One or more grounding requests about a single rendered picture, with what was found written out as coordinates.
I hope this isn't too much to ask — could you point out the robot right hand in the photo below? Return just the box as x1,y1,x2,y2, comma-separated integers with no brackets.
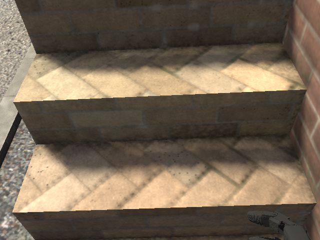
247,210,310,240

